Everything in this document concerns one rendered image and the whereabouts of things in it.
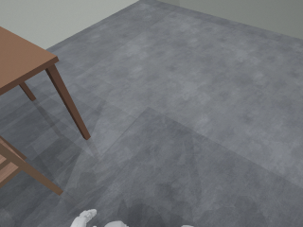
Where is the chair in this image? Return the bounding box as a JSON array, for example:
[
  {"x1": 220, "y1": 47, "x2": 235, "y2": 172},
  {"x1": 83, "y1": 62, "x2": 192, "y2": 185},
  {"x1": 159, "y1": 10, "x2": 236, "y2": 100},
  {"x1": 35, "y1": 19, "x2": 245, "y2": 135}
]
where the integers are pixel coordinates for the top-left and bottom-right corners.
[{"x1": 0, "y1": 135, "x2": 63, "y2": 196}]

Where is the left robot hand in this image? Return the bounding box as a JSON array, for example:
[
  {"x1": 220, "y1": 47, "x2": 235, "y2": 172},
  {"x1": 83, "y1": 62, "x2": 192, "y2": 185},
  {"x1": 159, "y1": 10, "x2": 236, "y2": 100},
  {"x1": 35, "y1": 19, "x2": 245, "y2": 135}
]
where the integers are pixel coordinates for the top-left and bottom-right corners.
[{"x1": 70, "y1": 209, "x2": 97, "y2": 227}]

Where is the table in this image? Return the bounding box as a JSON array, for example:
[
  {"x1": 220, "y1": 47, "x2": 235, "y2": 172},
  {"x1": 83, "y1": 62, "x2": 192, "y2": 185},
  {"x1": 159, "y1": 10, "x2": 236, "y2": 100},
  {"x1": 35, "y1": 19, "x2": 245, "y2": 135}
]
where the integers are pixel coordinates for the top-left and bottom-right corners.
[{"x1": 0, "y1": 26, "x2": 91, "y2": 140}]

